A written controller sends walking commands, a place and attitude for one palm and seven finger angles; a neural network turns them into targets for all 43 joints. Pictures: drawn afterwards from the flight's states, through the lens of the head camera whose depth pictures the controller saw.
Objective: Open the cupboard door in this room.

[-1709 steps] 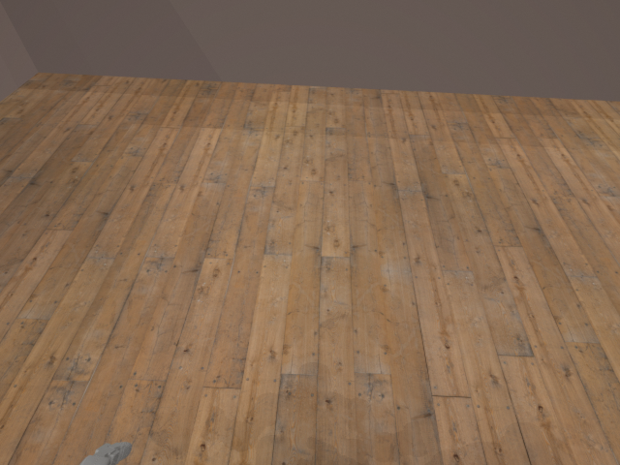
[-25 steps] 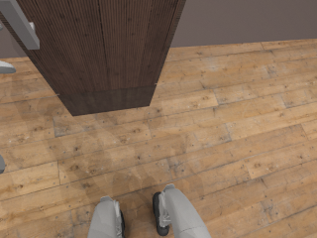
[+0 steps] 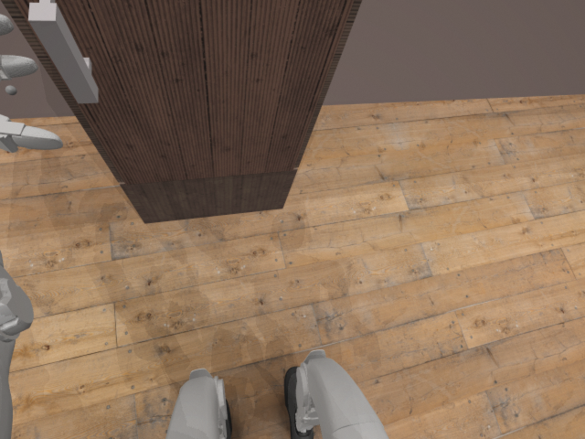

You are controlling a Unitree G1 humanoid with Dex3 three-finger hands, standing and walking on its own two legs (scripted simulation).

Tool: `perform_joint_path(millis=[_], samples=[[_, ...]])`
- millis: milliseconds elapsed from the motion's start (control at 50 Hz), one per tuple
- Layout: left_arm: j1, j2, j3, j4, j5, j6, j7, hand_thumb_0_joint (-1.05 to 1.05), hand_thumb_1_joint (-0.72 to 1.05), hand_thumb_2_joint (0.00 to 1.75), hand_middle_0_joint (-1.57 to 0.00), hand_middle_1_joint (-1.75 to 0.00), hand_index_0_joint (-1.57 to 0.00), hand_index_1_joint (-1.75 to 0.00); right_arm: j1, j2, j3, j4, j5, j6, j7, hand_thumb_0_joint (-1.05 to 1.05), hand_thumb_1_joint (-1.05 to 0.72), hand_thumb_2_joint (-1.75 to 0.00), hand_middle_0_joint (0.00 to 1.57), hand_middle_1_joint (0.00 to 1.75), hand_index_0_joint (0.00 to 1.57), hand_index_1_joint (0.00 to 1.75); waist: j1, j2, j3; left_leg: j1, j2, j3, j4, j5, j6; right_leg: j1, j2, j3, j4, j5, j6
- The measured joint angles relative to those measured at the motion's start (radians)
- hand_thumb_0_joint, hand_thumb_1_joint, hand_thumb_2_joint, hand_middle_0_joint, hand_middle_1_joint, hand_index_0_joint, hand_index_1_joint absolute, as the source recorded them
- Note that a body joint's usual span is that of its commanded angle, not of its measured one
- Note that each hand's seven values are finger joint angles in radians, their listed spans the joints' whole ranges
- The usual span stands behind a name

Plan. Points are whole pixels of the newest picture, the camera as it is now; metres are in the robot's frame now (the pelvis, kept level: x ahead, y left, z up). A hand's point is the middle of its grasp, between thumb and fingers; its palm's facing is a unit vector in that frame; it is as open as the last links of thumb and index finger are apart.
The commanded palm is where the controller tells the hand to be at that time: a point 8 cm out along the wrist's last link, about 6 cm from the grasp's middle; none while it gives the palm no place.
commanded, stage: move the hooked fingers beside the handle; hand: left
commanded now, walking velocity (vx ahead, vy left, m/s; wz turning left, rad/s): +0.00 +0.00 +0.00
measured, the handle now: (69, 45) +0.59 +0.22 +0.06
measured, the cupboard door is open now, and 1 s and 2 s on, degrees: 0 0 0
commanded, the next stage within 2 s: slide the fingers in behind the handle in 0.06 s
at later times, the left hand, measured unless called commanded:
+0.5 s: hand (39, 87) +0.53 +0.24 +0.06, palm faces +0.05 -1.00 +0.00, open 13.9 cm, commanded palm +0.51 +0.28 +0.06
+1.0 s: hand (65, 87) +0.53 +0.22 +0.06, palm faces +0.06 -1.00 +0.00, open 13.9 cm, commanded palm +0.51 +0.25 +0.06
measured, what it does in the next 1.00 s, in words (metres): stands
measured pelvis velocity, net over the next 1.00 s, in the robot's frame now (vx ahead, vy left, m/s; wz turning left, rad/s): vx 0.00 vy -0.01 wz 0.00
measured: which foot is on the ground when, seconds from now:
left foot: down 0.00-1.00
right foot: down 0.00-1.00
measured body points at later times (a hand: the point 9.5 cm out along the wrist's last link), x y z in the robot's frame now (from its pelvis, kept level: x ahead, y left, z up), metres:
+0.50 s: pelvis +0.00 -0.01 +0.00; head +0.17 +0.03 +0.41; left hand +0.52 +0.30 +0.06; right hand -0.01 -0.27 -0.10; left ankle -0.01 +0.08 -0.65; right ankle +0.03 -0.14 -0.65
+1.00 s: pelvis +0.00 -0.01 +0.00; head +0.17 +0.02 +0.41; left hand +0.53 +0.27 +0.06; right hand -0.01 -0.27 -0.10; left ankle -0.01 +0.08 -0.65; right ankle +0.03 -0.14 -0.65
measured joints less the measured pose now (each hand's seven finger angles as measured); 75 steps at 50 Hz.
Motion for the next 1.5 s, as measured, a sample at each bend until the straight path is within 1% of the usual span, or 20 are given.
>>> perform_joint_path(millis=[60,120,200,280,360,420,500,620,680,800,920,1000,1220,1300,1360,1420,1500], samples=[[-0.006,0.000,-0.004,-0.009,0.006,0.002,0.000,-0.01,-0.50,0.30,-0.30,-1.20,-0.30,-1.20,-0.003,-0.002,-0.001,0.002,-0.001,0.001,-0.002,0.00,-0.90,-0.90,0.20,0.30,0.21,0.30,0.000,0.003,0.004,-0.013,0.000,-0.002,0.007,0.001,-0.002,-0.013,0.000,-0.002,0.007,0.000,-0.002],[-0.008,-0.002,0.008,-0.018,0.001,0.001,-0.001,-0.01,-0.50,0.30,-0.30,-1.20,-0.30,-1.20,-0.004,0.000,0.001,0.007,-0.001,0.003,-0.002,0.00,-0.90,-0.90,0.20,0.30,0.21,0.30,0.000,0.004,0.005,-0.019,0.002,-0.001,0.009,0.001,-0.003,-0.020,0.001,0.000,0.011,0.000,-0.003],[-0.022,0.017,0.023,0.002,0.003,0.013,-0.002,-0.01,-0.50,0.30,-0.30,-1.20,-0.30,-1.20,-0.003,0.003,0.009,0.008,0.002,0.002,-0.005,0.00,-0.90,-0.90,0.20,0.30,0.21,0.30,-0.008,0.003,0.005,-0.022,0.005,0.000,0.012,0.000,-0.005,-0.026,0.005,0.000,0.015,0.000,-0.006],[-0.016,0.025,0.014,-0.012,0.008,0.023,0.000,-0.01,-0.49,0.30,-0.30,-1.20,-0.30,-1.20,0.006,0.006,0.008,0.003,0.003,0.001,-0.003,0.00,-0.90,-0.90,0.20,0.30,0.21,0.30,-0.009,0.007,0.006,-0.024,0.007,-0.001,0.010,0.001,-0.007,-0.028,0.007,0.000,0.014,0.001,-0.008],[0.008,-0.007,0.003,-0.051,-0.012,0.016,0.000,-0.01,-0.49,0.30,-0.30,-1.20,-0.30,-1.20,0.018,0.010,0.001,0.011,0.002,0.003,0.002,0.01,-0.90,-0.90,0.20,0.30,0.21,0.30,0.002,0.010,0.000,-0.014,0.007,0.001,0.000,0.004,-0.009,-0.019,0.008,0.002,0.005,0.003,-0.009],[0.009,-0.031,-0.012,-0.042,-0.025,0.020,0.003,-0.01,-0.50,0.30,-0.30,-1.20,-0.30,-1.20,0.020,0.011,0.002,0.019,0.004,0.005,0.005,0.01,-0.90,-0.90,0.20,0.30,0.21,0.30,0.007,0.011,-0.004,-0.001,0.006,0.001,-0.008,0.006,-0.009,-0.007,0.007,0.002,0.000,0.003,-0.009],[0.014,-0.054,-0.016,-0.035,-0.012,0.027,0.027,-0.01,-0.50,0.30,-0.30,-1.20,-0.30,-1.20,0.019,0.011,-0.001,0.016,0.002,0.001,0.005,0.01,-0.90,-0.90,0.20,0.30,0.21,0.30,0.003,0.010,-0.009,0.007,0.005,0.002,-0.013,0.007,-0.010,-0.001,0.006,0.003,-0.003,0.003,-0.010],[0.020,-0.076,-0.019,-0.038,0.000,-0.004,0.068,-0.01,-0.50,0.30,-0.30,-1.20,-0.30,-1.20,0.013,0.010,-0.006,0.011,-0.002,-0.006,0.009,0.01,-0.90,-0.90,0.20,0.30,0.21,0.30,0.000,0.008,-0.009,0.014,0.006,0.007,-0.011,0.006,-0.011,0.002,0.007,0.008,0.004,0.001,-0.011],[0.014,-0.079,-0.020,-0.032,0.001,-0.012,0.074,-0.01,-0.50,0.30,-0.30,-1.20,-0.30,-1.20,0.009,0.009,-0.007,0.011,-0.002,-0.007,0.009,0.01,-0.90,-0.90,0.20,0.30,0.21,0.30,-0.001,0.009,-0.007,0.012,0.006,0.008,-0.008,0.005,-0.011,-0.001,0.007,0.009,0.009,0.000,-0.011],[0.002,-0.082,-0.032,-0.017,0.002,-0.008,0.080,-0.01,-0.50,0.30,-0.30,-1.20,-0.30,-1.20,0.006,0.009,-0.006,0.013,-0.002,-0.009,0.007,0.01,-0.90,-0.90,0.20,0.30,0.21,0.30,0.001,0.010,-0.004,0.007,0.003,0.010,-0.006,0.006,-0.010,-0.008,0.004,0.011,0.014,-0.001,-0.011],[-0.002,-0.101,-0.037,-0.025,-0.007,-0.019,0.089,-0.01,-0.50,0.30,-0.30,-1.20,-0.30,-1.20,0.007,0.012,-0.008,0.023,-0.005,-0.011,0.009,0.01,-0.90,-0.90,0.20,0.30,0.21,0.30,0.004,0.009,-0.007,0.000,0.002,0.009,-0.003,0.005,-0.010,-0.015,0.003,0.012,0.019,-0.003,-0.010],[-0.001,-0.113,-0.042,-0.032,-0.003,-0.017,0.098,-0.01,-0.50,0.30,-0.30,-1.20,-0.30,-1.20,0.009,0.014,-0.010,0.023,-0.006,-0.011,0.011,0.01,-0.90,-0.90,0.20,0.30,0.21,0.30,0.002,0.009,-0.010,0.000,0.001,0.009,-0.002,0.004,-0.009,-0.015,0.003,0.012,0.020,-0.004,-0.010],[-0.005,-0.151,-0.065,-0.044,0.003,-0.025,0.146,-0.01,-0.50,0.30,-0.30,-1.21,-0.30,-1.20,0.013,0.020,-0.015,0.029,-0.013,-0.015,0.019,0.01,-0.90,-0.90,0.20,0.30,0.21,0.30,0.001,0.012,-0.013,0.003,-0.002,0.010,-0.003,0.000,-0.007,-0.012,0.000,0.013,0.018,-0.008,-0.007],[0.010,-0.177,-0.080,-0.064,0.002,-0.033,0.156,-0.01,-0.50,0.30,-0.30,-1.21,-0.30,-1.20,0.019,0.023,-0.019,0.030,-0.015,-0.012,0.025,0.01,-0.90,-0.90,0.20,0.30,0.21,0.30,0.006,0.016,-0.019,0.012,-0.002,0.013,-0.009,-0.001,-0.007,-0.004,0.000,0.016,0.014,-0.009,-0.006],[0.006,-0.190,-0.090,-0.044,0.002,-0.024,0.166,-0.01,-0.50,0.30,-0.30,-1.21,-0.30,-1.20,0.020,0.024,-0.017,0.030,-0.014,-0.009,0.027,0.01,-0.90,-0.90,0.20,0.30,0.21,0.30,0.007,0.016,-0.019,0.022,-0.003,0.014,-0.014,-0.001,-0.006,0.004,-0.001,0.018,0.011,-0.010,-0.005],[0.004,-0.197,-0.084,-0.041,0.009,-0.021,0.188,-0.01,-0.50,0.30,-0.30,-1.21,-0.30,-1.20,0.022,0.027,-0.017,0.026,-0.015,-0.010,0.028,0.01,-0.90,-0.90,0.20,0.30,0.21,0.30,0.006,0.017,-0.018,0.024,-0.005,0.015,-0.016,-0.001,-0.006,0.006,-0.002,0.018,0.011,-0.011,-0.005],[0.017,-0.200,-0.079,-0.058,0.017,-0.046,0.202,-0.01,-0.50,0.30,-0.30,-1.20,-0.30,-1.20,0.024,0.029,-0.021,0.025,-0.019,-0.013,0.032,0.01,-0.90,-0.90,0.20,0.30,0.21,0.30,0.007,0.016,-0.023,0.027,-0.003,0.018,-0.017,-0.001,-0.008,0.006,0.000,0.022,0.013,-0.012,-0.007]])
